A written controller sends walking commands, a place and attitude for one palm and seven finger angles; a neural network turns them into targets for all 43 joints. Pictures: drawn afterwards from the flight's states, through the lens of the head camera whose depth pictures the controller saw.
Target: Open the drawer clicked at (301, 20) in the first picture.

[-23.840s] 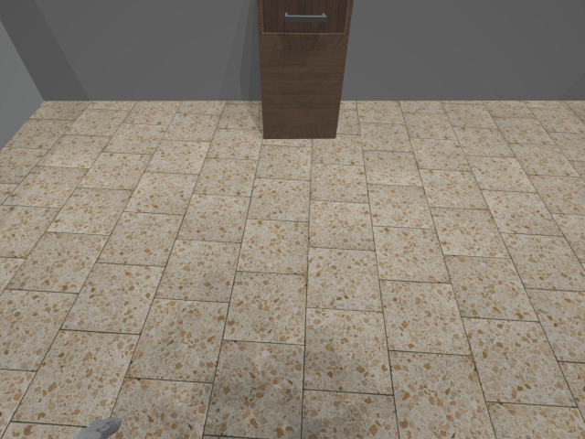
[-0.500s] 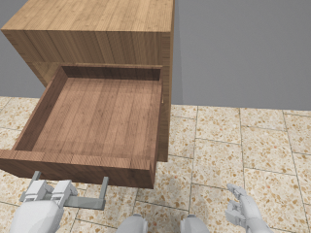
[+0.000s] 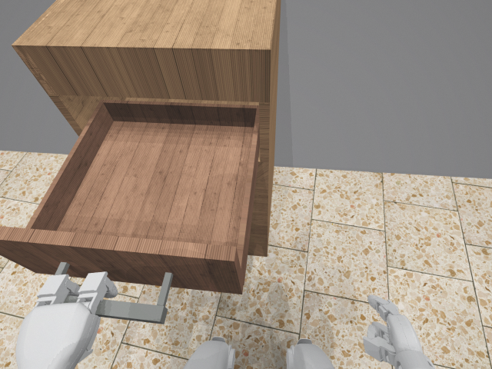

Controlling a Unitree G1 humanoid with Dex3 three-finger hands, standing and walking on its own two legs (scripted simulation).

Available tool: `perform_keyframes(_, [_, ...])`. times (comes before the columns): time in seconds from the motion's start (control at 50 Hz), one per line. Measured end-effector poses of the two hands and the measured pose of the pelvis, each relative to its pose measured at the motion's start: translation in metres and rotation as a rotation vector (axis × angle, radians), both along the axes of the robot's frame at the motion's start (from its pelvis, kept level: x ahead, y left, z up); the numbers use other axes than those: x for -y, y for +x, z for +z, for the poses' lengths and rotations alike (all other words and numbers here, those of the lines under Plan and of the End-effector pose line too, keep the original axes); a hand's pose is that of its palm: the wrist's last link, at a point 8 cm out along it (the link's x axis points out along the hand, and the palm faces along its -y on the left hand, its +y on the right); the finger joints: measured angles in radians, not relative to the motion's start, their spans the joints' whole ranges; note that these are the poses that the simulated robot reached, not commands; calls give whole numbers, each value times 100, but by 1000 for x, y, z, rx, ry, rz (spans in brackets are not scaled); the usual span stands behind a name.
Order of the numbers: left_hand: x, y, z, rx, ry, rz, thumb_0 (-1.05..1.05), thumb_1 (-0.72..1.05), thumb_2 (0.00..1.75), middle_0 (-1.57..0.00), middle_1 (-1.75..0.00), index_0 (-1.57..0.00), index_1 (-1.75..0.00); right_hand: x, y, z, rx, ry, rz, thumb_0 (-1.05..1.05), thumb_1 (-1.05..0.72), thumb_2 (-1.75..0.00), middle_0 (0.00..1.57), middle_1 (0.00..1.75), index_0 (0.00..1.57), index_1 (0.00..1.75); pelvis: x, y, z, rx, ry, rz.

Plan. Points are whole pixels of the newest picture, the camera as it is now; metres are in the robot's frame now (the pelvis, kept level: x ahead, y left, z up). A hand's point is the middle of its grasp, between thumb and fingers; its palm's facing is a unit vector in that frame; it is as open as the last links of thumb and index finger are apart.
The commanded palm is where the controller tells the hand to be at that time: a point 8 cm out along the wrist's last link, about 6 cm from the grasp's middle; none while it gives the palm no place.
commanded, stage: open the thumb to release the handle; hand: left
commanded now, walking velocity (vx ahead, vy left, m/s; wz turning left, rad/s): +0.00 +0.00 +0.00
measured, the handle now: (107, 291) +0.22 +0.24 +0.01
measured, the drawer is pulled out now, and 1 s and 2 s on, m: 0.30 0.30 0.30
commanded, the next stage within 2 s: lift the hand off the handle in 0.26 s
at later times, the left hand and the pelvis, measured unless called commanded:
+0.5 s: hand (82, 338) +0.16 +0.26 +0.00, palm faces -0.04 -0.06 -1.00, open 13.7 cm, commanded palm +0.14 +0.25 +0.04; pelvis -0.01 +0.01 +0.00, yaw +0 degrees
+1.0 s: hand (76, 331) +0.17 +0.26 +0.02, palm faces -0.01 -0.06 -1.00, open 13.9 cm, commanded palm +0.15 +0.25 +0.07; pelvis +0.00 +0.01 +0.02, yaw +0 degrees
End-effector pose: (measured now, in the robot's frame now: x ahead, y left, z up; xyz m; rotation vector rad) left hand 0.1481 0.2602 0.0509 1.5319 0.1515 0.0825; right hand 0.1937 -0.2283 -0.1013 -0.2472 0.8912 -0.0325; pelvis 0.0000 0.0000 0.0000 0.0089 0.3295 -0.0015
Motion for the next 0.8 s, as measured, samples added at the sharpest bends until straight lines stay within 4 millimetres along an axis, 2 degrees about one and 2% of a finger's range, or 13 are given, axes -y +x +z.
perform_keyframes(0.24, [-1, -3, 1, -17, -10, -16, 0, -18, 44, -29, -119, -34, -124, 7, -14, 13, 20, -14, -24, 1, -90, -90, 20, 30, 20, 30, 1, -6, 7, 25, -1, -4])
perform_keyframes(0.34, [-1, -4, 0, -8, -11, -23, 0, -37, 36, -28, -118, -32, -122, 7, -15, 12, 22, -17, -19, 1, -90, -90, 20, 30, 20, 30, -2, -7, 5, 24, -5, -3])
perform_keyframes(0.5, [0, -4, 0, -3, -19, -6, 0, -47, 31, -27, -116, -32, -121, -2, -16, 9, 27, 2, -9, 1, -90, -90, 20, 30, 20, 30, -7, -7, 4, 21, -5, -6])
perform_keyframes(0.72, [1, -3, -1, 4, -28, -20, 0, -49, 30, -28, -118, -32, -120, -14, -12, 11, 35, 8, 23, 1, -90, -90, 20, 30, 20, 30, -11, -6, 5, 23, -11, 1])
perform_keyframes(0.8, [3, -3, 5, 18, -31, -32, 0, -49, 30, -30, -119, -32, -120, -15, -10, 14, 40, 8, 25, 1, -90, -90, 20, 30, 20, 30, -12, -5, 6, 29, -13, 0])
